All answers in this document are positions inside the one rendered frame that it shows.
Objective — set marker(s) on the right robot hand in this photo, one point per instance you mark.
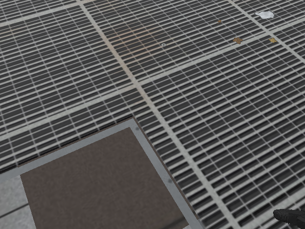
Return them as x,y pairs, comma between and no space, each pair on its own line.
294,217

